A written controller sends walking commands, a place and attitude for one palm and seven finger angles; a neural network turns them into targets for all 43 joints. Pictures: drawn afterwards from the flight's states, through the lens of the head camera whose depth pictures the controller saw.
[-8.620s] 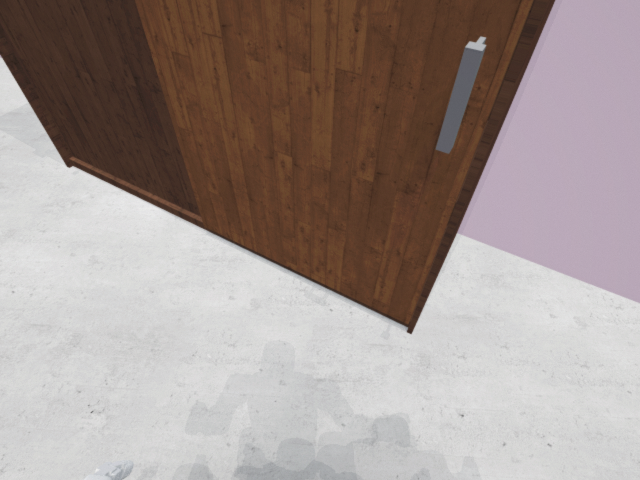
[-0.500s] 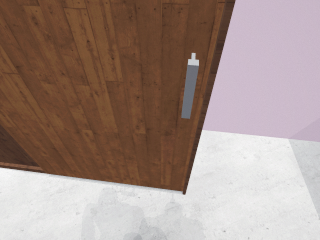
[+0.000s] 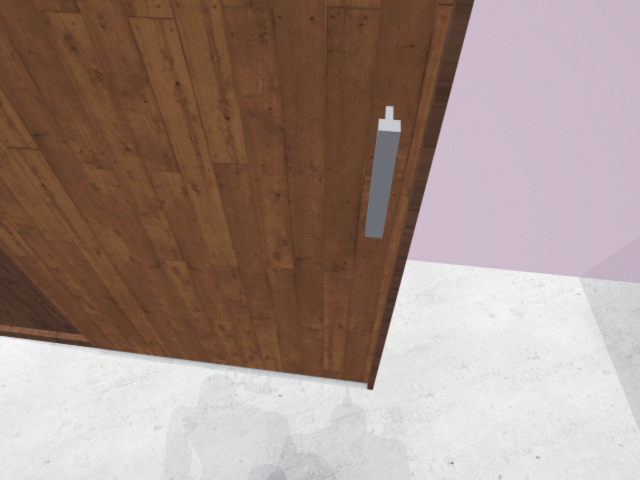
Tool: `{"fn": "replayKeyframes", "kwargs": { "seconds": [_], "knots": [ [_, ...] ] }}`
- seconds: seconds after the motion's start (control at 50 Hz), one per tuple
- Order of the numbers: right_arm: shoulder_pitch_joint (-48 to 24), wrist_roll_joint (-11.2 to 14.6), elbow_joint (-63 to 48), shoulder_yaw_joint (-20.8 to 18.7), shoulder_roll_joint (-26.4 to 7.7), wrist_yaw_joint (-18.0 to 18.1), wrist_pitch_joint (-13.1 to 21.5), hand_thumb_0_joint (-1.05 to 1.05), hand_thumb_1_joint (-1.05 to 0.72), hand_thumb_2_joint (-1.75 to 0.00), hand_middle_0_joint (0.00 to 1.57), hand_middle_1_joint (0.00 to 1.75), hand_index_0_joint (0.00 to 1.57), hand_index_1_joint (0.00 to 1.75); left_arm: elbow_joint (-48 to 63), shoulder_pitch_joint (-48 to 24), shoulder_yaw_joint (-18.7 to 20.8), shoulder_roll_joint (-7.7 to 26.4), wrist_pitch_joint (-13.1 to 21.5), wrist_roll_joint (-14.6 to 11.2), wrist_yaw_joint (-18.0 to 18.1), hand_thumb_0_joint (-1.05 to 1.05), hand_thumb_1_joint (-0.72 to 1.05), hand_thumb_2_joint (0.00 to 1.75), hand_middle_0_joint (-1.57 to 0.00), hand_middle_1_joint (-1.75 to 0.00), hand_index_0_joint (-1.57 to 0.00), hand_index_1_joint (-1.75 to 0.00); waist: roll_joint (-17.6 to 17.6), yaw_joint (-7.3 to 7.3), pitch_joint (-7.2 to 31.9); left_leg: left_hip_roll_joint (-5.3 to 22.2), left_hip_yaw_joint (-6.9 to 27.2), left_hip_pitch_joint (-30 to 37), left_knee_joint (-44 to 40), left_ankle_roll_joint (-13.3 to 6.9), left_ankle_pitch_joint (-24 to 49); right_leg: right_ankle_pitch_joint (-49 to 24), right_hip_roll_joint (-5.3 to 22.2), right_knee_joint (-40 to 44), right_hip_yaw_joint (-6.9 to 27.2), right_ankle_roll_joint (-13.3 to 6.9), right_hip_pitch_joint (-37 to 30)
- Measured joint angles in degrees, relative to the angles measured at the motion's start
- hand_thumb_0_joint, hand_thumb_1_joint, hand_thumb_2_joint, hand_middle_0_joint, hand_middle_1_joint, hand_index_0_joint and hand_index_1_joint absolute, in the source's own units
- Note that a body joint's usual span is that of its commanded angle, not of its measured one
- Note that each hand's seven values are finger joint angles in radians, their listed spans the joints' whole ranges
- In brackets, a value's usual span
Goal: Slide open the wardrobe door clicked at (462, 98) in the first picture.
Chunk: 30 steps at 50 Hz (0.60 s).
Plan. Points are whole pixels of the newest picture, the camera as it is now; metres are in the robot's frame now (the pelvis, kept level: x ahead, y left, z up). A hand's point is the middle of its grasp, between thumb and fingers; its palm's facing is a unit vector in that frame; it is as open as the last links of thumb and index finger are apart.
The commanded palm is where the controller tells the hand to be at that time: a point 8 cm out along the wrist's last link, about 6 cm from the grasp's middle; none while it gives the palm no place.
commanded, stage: look again from close up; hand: right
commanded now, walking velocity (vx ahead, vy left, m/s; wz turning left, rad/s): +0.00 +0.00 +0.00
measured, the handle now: (381, 175) +0.51 -0.06 +0.12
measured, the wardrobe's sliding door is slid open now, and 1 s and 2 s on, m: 0.00 0.00 0.00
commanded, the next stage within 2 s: raise the hand with hooked fingers in 0.26 s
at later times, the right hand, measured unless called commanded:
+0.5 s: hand out of the picture +0.13 -0.20 -0.08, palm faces +0.26 +0.95 -0.15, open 7.5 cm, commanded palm +0.11 -0.24 -0.06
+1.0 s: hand (516, 451) +0.17 -0.20 +0.01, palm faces +0.09 +0.99 -0.06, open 9.9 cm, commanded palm +0.14 -0.26 +0.01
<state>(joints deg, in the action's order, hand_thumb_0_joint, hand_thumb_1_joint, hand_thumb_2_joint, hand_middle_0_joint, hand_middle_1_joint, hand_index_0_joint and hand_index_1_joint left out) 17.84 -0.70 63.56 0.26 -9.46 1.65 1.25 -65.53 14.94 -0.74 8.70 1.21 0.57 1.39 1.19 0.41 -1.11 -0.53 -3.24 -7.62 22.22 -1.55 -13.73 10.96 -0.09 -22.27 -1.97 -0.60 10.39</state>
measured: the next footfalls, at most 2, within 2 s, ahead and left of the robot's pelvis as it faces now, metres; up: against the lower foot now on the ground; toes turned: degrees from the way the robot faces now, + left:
none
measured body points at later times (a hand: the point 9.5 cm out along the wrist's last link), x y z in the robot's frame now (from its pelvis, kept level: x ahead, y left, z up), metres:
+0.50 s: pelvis -0.01 -0.01 -0.01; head +0.00 +0.00 +0.44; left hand +0.06 +0.24 -0.14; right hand +0.11 -0.25 -0.06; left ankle -0.02 +0.10 -0.74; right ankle +0.01 -0.11 -0.74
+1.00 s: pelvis -0.03 +0.01 -0.07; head +0.01 +0.00 +0.38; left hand +0.18 +0.21 -0.14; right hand +0.16 -0.25 +0.01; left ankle -0.02 +0.10 -0.74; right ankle +0.01 -0.11 -0.74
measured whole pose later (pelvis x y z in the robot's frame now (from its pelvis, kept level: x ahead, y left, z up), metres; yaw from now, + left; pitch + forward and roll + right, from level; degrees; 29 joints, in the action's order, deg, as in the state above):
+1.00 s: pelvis -0.03 +0.01 -0.07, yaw -3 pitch +9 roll +3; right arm 22.4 16.6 -5.4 -10.4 -14.5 -14.8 20.6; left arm -32.7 10.6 -2.9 12.2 12.1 -0.9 2.9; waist -1.8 2.5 5.1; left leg -1.0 -8.5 -37.8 57.0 -3.2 -28.5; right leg 25.6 1.3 -60.3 3.3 0.4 43.8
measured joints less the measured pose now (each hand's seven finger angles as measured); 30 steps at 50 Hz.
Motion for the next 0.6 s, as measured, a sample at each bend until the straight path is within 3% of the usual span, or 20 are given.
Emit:
{"fn": "replayKeyframes", "kwargs": {
  "seconds": [0.38, 0.4, 0.42, 0.46, 0.5, 0.54, 0.6],
  "knots": [
    [-0.3, -0.1, 0.0, 0.1, -0.2, 0.4, 0.3, 0.0, -0.9, -0.9, 0.2, 0.3, 0.2, 0.3, 0.5, -0.3, 0.0, 0.6, -0.1, -0.1, -0.2, 0.0, 0.9, 0.9, -0.2, -0.3, -0.2, -0.3, -0.5, 0.14, 0.1, -0.4, -0.1, 0.0, -0.3, 0.0, 0.3, 0.4, 0.5, -1.1, 0.1, 0.1, 0.7],
    [2.1, 2.2, -8.2, -1.8, 0.4, 0.2, -2.6, 0.0, -0.9, -0.9, 0.2, 0.3, 0.2, 0.3, 2.9, 0.2, 0.1, 0.9, 0.1, -0.1, 0.5, 0.0, 0.9, 0.9, -0.2, -0.3, -0.2, -0.3, -1.0, 0.08, -0.7, -0.7, -0.2, -0.1, 0.0, 0.1, 0.3, 1.0, 0.8, -2.5, 0.2, 0.1, 1.3],
    [5.0, 4.0, -18.8, -2.3, 0.5, 0.9, -3.3, 0.01, -0.9, -0.9, 0.2, 0.3, 0.2, 0.3, 5.8, 1.1, -0.2, 1.2, 2.0, -0.4, 1.9, 0.0, 0.9, 0.9, -0.2, -0.3, -0.2, -0.3, -1.2, 0.45, -1.6, -0.6, 0.1, -0.2, 0.8, 0.1, 0.1, 1.3, 0.7, -3.0, -0.1, 0.0, 1.1],
    [8.5, 6.7, -35.7, -1.9, 0.4, 3.1, -0.8, 0.01, -0.89, -0.9, 0.2, 0.31, 0.2, 0.31, 10.8, 3.0, -0.4, 2.3, 6.9, -1.4, 2.8, 0.01, 0.9, 0.9, -0.2, -0.3, -0.2, -0.3, -1.5, 0.69, -1.4, 0.2, 0.1, -1.8, 3.5, 0.2, -1.0, 1.4, 0.0, -3.8, -0.2, -0.4, 1.9],
    [8.0, 8.8, -47.1, -2.2, 0.3, 3.4, 3.0, 0.01, -0.88, -0.89, 0.2, 0.32, 0.2, 0.32, 15.3, 3.2, -0.3, 3.5, 10.2, -2.0, 2.6, 0.01, 0.9, 0.9, -0.2, -0.3, -0.2, -0.3, -2.1, -0.2, -0.3, 1.0, -0.7, -4.3, 6.8, 0.4, -2.6, 2.0, -0.7, -6.4, 0.5, -0.7, 4.5],
    [4.3, 10.5, -51.5, -3.9, 0.1, 1.6, 9.9, 0.01, -0.85, -0.88, 0.2, 0.33, 0.2, 0.33, 19.1, 1.6, 0.2, 4.5, 12.2, -1.5, 1.8, 0.01, 0.9, 0.9, -0.2, -0.3, -0.2, -0.3, -2.1, -1.36, 1.8, 1.5, -1.3, -9.3, 11.6, 0.4, -4.4, 3.3, -1.0, -10.8, 1.1, -0.7, 9.7],
    [-0.6, 13.8, -52.8, -7.0, 0.2, -5.5, 23.0, 0.01, -0.8, -0.86, 0.2, 0.36, 0.2, 0.36, 24.2, -2.1, 1.5, 5.1, 13.6, -0.4, -0.6, 0.01, 0.9, 0.9, -0.2, -0.3, -0.2, -0.3, -0.9, -1.58, 5.9, 1.4, -0.5, -20.2, 21.6, 0.0, -7.9, 6.8, -0.4, -20.2, 0.2, -0.4, 19.9]
  ]
}}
